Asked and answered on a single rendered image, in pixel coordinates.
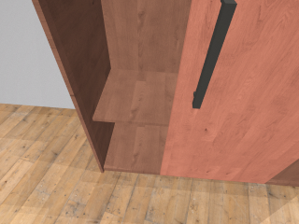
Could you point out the handle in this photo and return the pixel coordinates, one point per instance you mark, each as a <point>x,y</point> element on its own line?
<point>220,31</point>

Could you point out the wardrobe door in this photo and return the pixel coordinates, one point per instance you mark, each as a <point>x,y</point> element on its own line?
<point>247,128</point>
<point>290,173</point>

